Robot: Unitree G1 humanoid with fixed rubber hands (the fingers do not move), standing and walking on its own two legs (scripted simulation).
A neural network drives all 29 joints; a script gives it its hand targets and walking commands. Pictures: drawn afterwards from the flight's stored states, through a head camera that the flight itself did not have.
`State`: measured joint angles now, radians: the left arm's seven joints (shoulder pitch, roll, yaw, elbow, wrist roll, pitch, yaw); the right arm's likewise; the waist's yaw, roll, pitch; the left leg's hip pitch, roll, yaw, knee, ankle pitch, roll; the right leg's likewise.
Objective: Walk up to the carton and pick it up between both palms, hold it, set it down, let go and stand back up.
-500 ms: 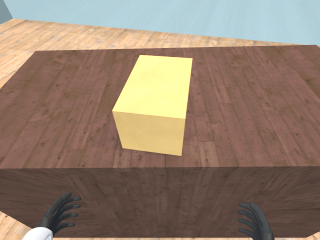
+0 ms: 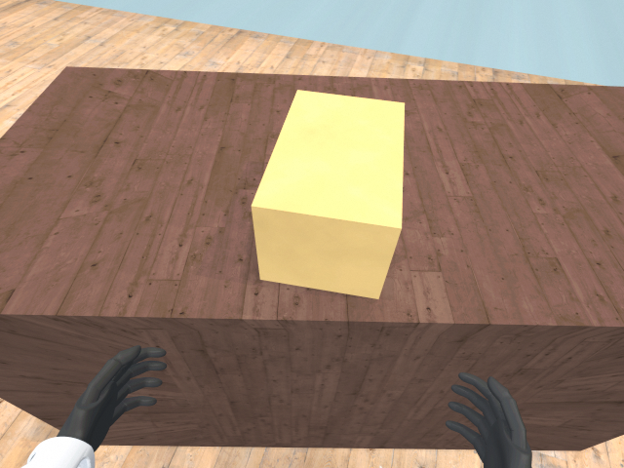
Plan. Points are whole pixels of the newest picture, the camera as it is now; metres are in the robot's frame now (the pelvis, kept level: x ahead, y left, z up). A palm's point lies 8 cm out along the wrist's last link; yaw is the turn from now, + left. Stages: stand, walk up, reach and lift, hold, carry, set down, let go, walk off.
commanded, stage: reach and lift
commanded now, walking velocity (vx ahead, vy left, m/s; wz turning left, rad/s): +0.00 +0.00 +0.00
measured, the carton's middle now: (335, 187) +0.50 +0.05 +0.08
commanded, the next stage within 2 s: none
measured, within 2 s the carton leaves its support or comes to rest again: neither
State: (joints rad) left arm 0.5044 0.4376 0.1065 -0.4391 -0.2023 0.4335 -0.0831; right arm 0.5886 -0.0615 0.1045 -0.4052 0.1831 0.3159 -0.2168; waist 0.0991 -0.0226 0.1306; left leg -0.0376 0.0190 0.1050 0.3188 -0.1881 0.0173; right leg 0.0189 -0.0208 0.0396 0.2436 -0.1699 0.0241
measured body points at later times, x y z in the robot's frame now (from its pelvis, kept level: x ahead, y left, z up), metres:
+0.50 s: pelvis -0.01 -0.04 +0.00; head -0.05 -0.03 +0.45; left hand +0.16 +0.24 +0.09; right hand +0.21 -0.17 +0.10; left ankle +0.00 +0.10 -0.75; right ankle -0.02 -0.15 -0.75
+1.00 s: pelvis +0.01 +0.00 +0.00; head +0.04 +0.03 +0.45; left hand +0.27 +0.25 +0.11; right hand +0.28 -0.13 +0.12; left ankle +0.00 +0.10 -0.75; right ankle -0.02 -0.14 -0.75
